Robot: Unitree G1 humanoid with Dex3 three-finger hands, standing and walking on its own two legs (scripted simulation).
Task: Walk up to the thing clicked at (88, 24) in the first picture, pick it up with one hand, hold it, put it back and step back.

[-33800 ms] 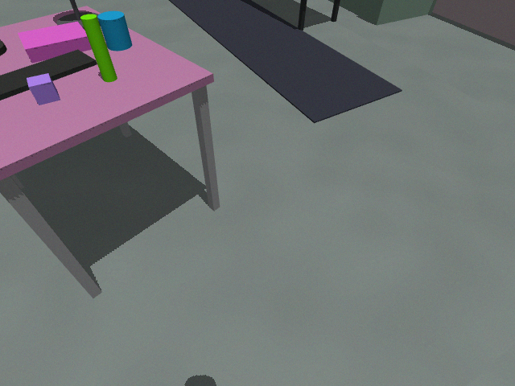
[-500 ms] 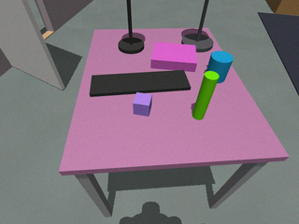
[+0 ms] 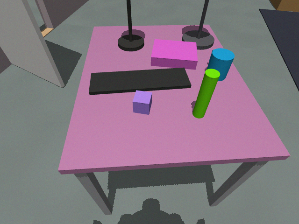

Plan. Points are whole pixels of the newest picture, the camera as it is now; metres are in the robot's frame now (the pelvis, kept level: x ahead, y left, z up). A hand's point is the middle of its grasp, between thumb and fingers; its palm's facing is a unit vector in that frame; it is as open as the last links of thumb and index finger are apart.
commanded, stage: step back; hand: right
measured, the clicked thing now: (204, 95) +0.51 -0.18 +0.04
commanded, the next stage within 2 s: none
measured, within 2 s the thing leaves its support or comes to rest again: neither
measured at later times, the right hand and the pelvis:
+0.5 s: hand out of the picture -0.01 -0.21 -0.15, palm faces -0.03 +0.90 -0.43, open 7.4 cm; pelvis -0.08 +0.06 -0.01, yaw -1 degrees
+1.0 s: hand out of the picture -0.10 -0.22 -0.17, palm faces -0.05 +0.91 -0.42, open 7.4 cm; pelvis -0.19 +0.06 -0.02, yaw -1 degrees
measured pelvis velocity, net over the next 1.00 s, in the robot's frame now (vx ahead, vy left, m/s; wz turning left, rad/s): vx -0.19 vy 0.06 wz -0.01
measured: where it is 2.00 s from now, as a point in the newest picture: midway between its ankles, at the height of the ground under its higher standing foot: outside the picture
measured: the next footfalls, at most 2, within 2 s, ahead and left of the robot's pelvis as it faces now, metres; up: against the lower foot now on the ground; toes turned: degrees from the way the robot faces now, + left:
right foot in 0.68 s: -0.09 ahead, -0.07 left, +0.00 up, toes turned -1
left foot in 1.02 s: -0.16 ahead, +0.19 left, +0.00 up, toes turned -3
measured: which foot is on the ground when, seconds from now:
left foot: down 0.00-0.72, up 0.74-1.00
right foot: down 0.00-0.28, up 0.30-0.66, down 0.68-1.00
